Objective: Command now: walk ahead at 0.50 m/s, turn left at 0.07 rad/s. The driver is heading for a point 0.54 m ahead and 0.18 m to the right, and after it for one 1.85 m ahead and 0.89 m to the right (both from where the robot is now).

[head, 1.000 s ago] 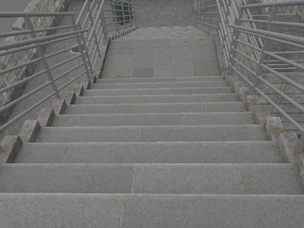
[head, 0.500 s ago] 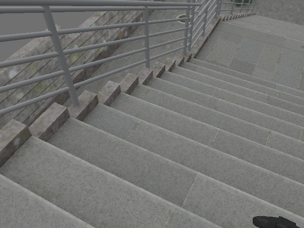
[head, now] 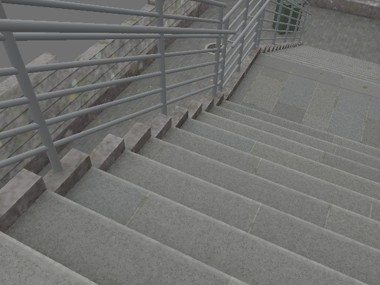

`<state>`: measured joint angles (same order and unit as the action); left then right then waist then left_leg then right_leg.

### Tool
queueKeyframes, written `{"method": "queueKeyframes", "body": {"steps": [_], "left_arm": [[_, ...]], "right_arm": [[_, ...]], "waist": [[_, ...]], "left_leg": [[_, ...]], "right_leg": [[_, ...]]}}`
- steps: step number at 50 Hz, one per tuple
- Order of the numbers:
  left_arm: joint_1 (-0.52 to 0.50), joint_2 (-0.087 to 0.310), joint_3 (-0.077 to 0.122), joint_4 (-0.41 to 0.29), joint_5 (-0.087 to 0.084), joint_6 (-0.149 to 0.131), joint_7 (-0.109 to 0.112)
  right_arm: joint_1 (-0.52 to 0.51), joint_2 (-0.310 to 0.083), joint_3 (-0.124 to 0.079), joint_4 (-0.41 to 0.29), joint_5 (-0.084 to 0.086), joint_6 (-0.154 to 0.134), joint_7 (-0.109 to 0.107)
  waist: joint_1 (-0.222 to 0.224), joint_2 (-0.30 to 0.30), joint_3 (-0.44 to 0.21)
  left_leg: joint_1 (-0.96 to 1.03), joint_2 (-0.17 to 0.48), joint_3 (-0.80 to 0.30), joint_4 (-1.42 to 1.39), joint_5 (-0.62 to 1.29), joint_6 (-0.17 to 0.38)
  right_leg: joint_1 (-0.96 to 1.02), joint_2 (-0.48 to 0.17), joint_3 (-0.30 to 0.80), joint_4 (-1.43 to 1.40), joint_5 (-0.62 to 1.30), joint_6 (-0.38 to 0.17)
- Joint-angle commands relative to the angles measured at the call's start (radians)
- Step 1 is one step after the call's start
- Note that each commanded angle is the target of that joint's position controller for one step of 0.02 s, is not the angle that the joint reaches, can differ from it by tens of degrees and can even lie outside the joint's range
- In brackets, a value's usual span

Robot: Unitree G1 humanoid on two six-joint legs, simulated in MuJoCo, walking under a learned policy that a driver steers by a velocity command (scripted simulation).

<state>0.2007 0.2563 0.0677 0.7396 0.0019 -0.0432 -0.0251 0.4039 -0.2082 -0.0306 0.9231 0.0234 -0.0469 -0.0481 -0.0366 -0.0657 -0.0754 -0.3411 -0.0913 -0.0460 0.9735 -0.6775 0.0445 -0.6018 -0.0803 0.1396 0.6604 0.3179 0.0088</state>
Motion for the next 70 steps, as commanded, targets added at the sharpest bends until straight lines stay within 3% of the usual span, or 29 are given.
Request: {"method": "queueKeyframes", "body": {"steps": [1,3,5,6,8,9,10,13,14,17,19,21,25,29,33,36,39,40,41,42,44,46,49,53,56,59,66,68,70], "left_arm": [[-0.080,0.028,-0.002,-0.082,-0.028,-0.009,-0.034],[-0.041,0.039,0.012,-0.080,-0.037,-0.003,-0.041],[0.291,0.074,0.045,0.050,-0.018,0.000,-0.026],[0.484,0.115,0.058,0.120,0.013,0.006,-0.024],[0.519,0.197,0.058,0.152,-0.039,0.010,-0.047],[0.515,0.227,0.065,0.184,-0.057,0.020,-0.035],[0.424,0.065,0.016,0.168,-0.025,0.027,-0.015],[0.176,-0.008,-0.041,0.144,0.038,-0.012,-0.008],[0.105,-0.033,-0.050,0.130,0.040,-0.028,-0.005],[0.214,0.032,-0.032,0.173,0.014,-0.043,0.045],[0.298,0.060,-0.023,0.220,-0.013,-0.031,0.062],[0.303,0.079,-0.011,0.220,-0.008,-0.031,0.059],[0.528,-0.006,-0.017,0.281,-0.015,-0.024,0.069],[0.614,0.033,-0.002,0.262,-0.004,-0.014,0.086],[0.418,0.027,-0.012,0.171,-0.016,0.004,0.082],[0.396,0.054,0.002,0.160,-0.040,0.009,0.076],[0.357,0.079,0.022,0.199,-0.026,0.012,0.059],[0.406,-0.004,0.014,0.220,-0.043,-0.001,0.051],[0.644,-0.062,0.004,0.246,-0.058,-0.014,0.034],[0.671,-0.008,0.002,0.202,-0.078,-0.036,0.031],[0.460,0.018,0.007,0.132,-0.080,-0.006,0.072],[0.392,0.021,0.021,0.121,-0.054,0.028,0.104],[0.288,-0.011,0.036,0.082,-0.033,0.038,0.098],[0.220,0.010,0.038,0.034,-0.018,0.043,0.050],[0.078,0.031,0.044,-0.014,-0.020,0.034,0.020],[-0.054,0.014,0.033,-0.074,-0.007,0.030,-0.012],[-0.247,-0.016,0.003,-0.165,-0.043,0.040,-0.066],[-0.174,0.011,0.014,-0.141,-0.044,0.045,-0.055],[0.131,0.106,0.074,-0.010,-0.037,0.046,-0.020]], "right_arm": [[0.023,-0.132,-0.030,-0.037,-0.003,0.020,-0.024],[0.037,-0.166,-0.043,-0.031,-0.018,0.029,-0.031],[0.018,-0.100,-0.027,0.006,-0.004,0.021,-0.026],[0.056,-0.049,-0.023,0.047,0.005,-0.003,-0.001],[0.225,-0.051,-0.008,-0.018,0.032,-0.054,0.022],[0.072,-0.051,0.000,-0.092,0.068,-0.061,0.006],[-0.135,-0.077,-0.009,-0.111,0.059,-0.028,-0.024],[-0.118,-0.057,-0.002,-0.140,0.015,0.017,-0.030],[-0.060,-0.082,-0.026,-0.117,0.011,0.010,-0.016],[-0.231,-0.049,-0.024,-0.172,-0.056,-0.016,0.005],[-0.284,0.013,-0.007,-0.193,-0.033,-0.011,0.030],[-0.242,-0.052,-0.023,-0.169,-0.013,-0.010,0.054],[-0.462,-0.035,-0.018,-0.228,-0.008,-0.028,0.094],[-0.678,-0.024,-0.006,-0.284,0.000,-0.062,0.129],[-0.639,-0.008,0.004,-0.266,-0.022,-0.081,0.164],[-0.556,-0.077,-0.016,-0.255,0.004,-0.055,0.128],[-0.089,-0.197,-0.071,-0.106,-0.013,-0.057,0.099],[0.085,-0.228,-0.069,-0.040,-0.040,-0.065,0.106],[0.086,-0.231,-0.048,-0.041,-0.067,-0.067,0.118],[0.065,-0.254,-0.069,-0.042,-0.047,-0.045,0.129],[-0.036,-0.205,-0.063,-0.024,-0.021,-0.016,0.127],[-0.186,-0.126,-0.033,-0.046,-0.064,-0.038,0.116],[-0.199,-0.079,-0.024,0.003,-0.052,-0.062,0.090],[-0.131,-0.150,-0.042,0.040,-0.061,-0.053,0.048],[-0.068,-0.095,-0.032,0.053,-0.015,-0.055,0.029],[-0.018,-0.079,-0.020,0.058,-0.023,-0.054,-0.005],[0.063,-0.149,-0.050,0.014,-0.013,0.006,-0.023],[0.040,-0.174,-0.063,0.009,-0.013,0.018,-0.009],[-0.013,-0.196,-0.074,0.030,-0.013,0.006,0.004]], "waist": [[-0.039,0.166,0.142],[-0.022,0.149,0.135],[0.138,0.072,0.079],[0.216,-0.079,0.003],[0.103,-0.426,-0.174],[0.106,-0.347,-0.123],[0.135,-0.040,0.016],[-0.013,0.027,0.141],[-0.068,0.016,0.147],[0.011,-0.021,0.117],[0.022,-0.074,0.051],[0.010,-0.001,0.072],[0.132,-0.001,0.152],[0.212,-0.004,0.225],[0.184,0.057,0.225],[0.157,-0.014,0.227],[-0.069,-0.008,0.045],[-0.108,0.161,-0.072],[0.000,0.405,-0.236],[0.006,0.468,-0.385],[0.024,0.184,-0.292],[0.068,0.083,-0.083],[0.094,0.196,0.045],[0.101,0.141,-0.013],[0.055,0.125,0.079],[0.021,0.130,0.145],[-0.118,0.115,0.243],[-0.081,0.123,0.215],[0.089,0.108,0.059]], "left_leg": [[-0.022,0.217,-0.328,-0.108,0.244,0.186],[-0.048,0.228,-0.329,-0.024,0.326,0.146],[-0.146,0.148,-0.217,0.310,0.398,0.073],[-0.381,-0.007,-0.146,0.783,0.118,0.006],[-0.790,-0.034,-0.114,1.330,-0.137,-0.071],[-0.953,0.004,-0.044,1.272,-0.015,-0.066],[-1.000,0.075,0.018,1.197,0.112,-0.036],[-0.757,0.157,-0.090,0.957,0.302,0.026],[-0.674,0.178,-0.105,0.691,0.496,0.046],[-0.448,0.171,-0.004,0.062,0.842,-0.013],[-0.369,0.155,-0.004,-0.006,0.862,-0.037],[-0.480,0.171,-0.040,-0.006,0.890,-0.002],[-0.848,0.201,-0.115,-0.136,0.821,0.021],[-0.976,0.198,-0.072,-0.202,0.752,0.014],[-0.158,0.110,0.037,-0.455,1.267,0.012],[-0.103,0.132,-0.039,-0.551,1.115,-0.035],[0.341,0.213,-0.038,-0.596,1.194,-0.020],[0.664,0.328,-0.109,-0.454,1.449,0.041],[0.930,0.450,-0.172,-0.125,1.817,0.116],[0.937,0.509,-0.333,-0.193,1.581,0.197],[0.604,0.538,-0.525,-0.582,0.590,0.251],[0.161,0.544,-0.431,-0.604,0.611,0.214],[-0.011,0.380,-0.139,-0.620,0.755,0.130],[0.082,0.447,-0.108,-0.557,0.987,0.194],[0.160,0.405,-0.034,-0.519,0.690,0.097],[0.044,0.350,0.100,-0.445,0.457,0.066],[0.074,0.413,0.098,-0.181,0.375,0.034],[0.054,0.449,0.090,-0.070,0.533,0.027],[-0.014,0.374,0.157,0.323,0.817,-0.007]], "right_leg": [[-0.039,-0.027,0.015,-0.147,-0.061,-0.022],[0.109,-0.019,-0.048,-0.194,-0.168,-0.042],[0.469,-0.011,-0.136,-0.275,-0.107,-0.077],[0.751,-0.096,-0.045,-0.140,0.128,-0.137],[0.971,-0.296,0.343,-0.060,0.051,-0.249],[0.950,-0.368,0.551,-0.266,-0.427,-0.312],[0.789,-0.298,0.477,-0.353,-0.669,-0.251],[0.306,-0.239,0.336,-0.289,-0.517,-0.239],[0.219,-0.135,0.194,-0.281,-0.529,-0.173],[0.197,-0.058,0.039,-0.353,-0.215,-0.174],[0.309,-0.110,0.069,-0.341,-0.068,-0.197],[0.461,-0.137,0.094,-0.287,-0.090,-0.204],[0.854,-0.174,0.193,-0.149,-0.281,-0.203],[0.901,-0.184,0.259,-0.111,-0.313,-0.208],[0.223,-0.021,0.056,-0.109,-0.573,-0.145],[0.400,-0.006,0.093,0.023,-0.553,-0.115],[0.379,0.032,0.088,0.606,-0.388,-0.054],[0.131,0.165,0.054,0.998,-0.995,0.008],[-0.122,0.145,0.165,1.247,-1.214,0.033],[-0.171,0.105,0.176,1.263,-1.140,0.045],[-0.210,0.038,-0.014,1.168,-0.933,0.051],[-0.123,-0.018,0.039,1.017,-0.612,-0.018],[-0.053,-0.044,0.039,0.616,-0.504,-0.040],[-0.101,-0.017,0.023,0.568,-0.360,-0.042],[-0.235,0.005,0.123,0.342,-0.084,-0.082],[-0.128,0.041,0.043,0.121,0.220,-0.071],[-0.068,0.018,-0.084,-0.126,0.052,-0.050],[0.066,0.029,-0.142,-0.109,-0.128,-0.071],[0.515,0.079,-0.195,-0.230,0.011,-0.138]]}}
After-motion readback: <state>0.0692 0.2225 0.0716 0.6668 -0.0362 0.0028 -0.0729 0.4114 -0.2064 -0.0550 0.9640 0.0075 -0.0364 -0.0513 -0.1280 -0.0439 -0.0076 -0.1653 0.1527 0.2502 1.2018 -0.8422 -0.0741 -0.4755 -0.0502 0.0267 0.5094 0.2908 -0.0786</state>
